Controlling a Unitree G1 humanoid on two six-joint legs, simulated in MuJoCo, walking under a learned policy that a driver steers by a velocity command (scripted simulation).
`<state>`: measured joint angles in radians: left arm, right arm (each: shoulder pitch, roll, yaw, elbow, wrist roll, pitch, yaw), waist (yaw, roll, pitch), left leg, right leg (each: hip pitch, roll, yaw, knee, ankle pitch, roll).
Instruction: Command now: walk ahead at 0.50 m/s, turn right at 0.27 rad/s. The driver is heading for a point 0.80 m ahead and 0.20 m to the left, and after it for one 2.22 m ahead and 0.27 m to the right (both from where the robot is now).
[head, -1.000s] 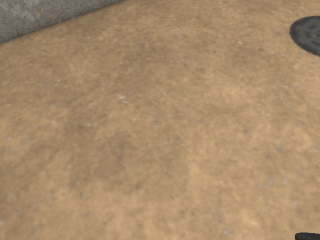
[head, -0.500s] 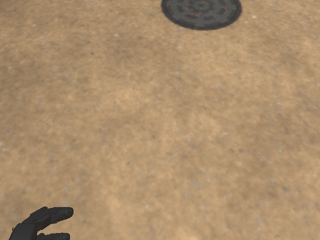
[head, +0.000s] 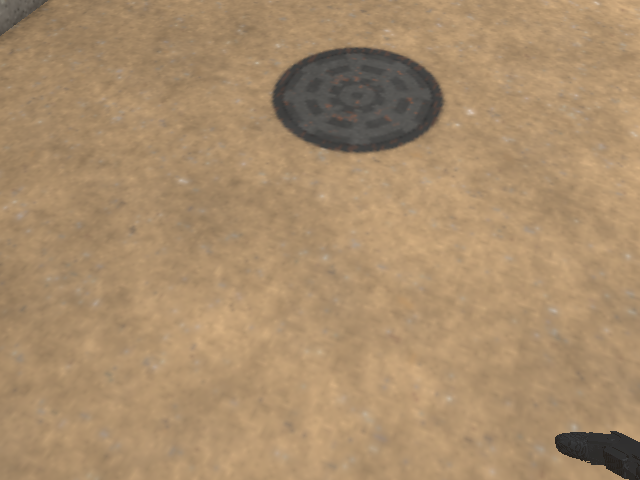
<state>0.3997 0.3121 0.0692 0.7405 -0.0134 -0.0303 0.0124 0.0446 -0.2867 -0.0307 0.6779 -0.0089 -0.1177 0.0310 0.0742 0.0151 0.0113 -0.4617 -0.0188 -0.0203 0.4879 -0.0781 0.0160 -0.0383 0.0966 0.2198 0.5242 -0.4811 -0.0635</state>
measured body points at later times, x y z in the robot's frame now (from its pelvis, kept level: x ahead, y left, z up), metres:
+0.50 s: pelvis +0.28 -0.02 +0.00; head +0.31 -0.03 +0.45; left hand +0.54 +0.18 -0.05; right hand +0.23 -0.30 -0.12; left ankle +0.12 +0.12 -0.72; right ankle +0.40 -0.14 -0.72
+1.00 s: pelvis +0.54 -0.01 +0.00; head +0.57 +0.01 +0.45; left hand +0.50 +0.28 -0.13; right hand +0.80 -0.19 -0.08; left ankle +0.67 +0.13 -0.71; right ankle +0.40 -0.14 -0.72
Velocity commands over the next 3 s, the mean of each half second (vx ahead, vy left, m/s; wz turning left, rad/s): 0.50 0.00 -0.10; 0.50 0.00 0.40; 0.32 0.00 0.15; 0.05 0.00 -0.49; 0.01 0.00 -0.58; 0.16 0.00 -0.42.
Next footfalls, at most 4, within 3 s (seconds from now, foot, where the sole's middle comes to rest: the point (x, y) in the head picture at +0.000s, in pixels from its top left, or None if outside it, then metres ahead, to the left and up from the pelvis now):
0.50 right None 0.44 -0.14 -0.76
1.04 left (306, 375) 0.70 0.13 -0.76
1.50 right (360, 279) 0.97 0.02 -0.76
1.92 left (269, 295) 0.91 0.24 -0.76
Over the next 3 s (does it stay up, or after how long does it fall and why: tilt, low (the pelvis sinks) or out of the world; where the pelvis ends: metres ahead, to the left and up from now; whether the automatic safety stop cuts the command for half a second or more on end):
stays up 0.91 0.08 0.03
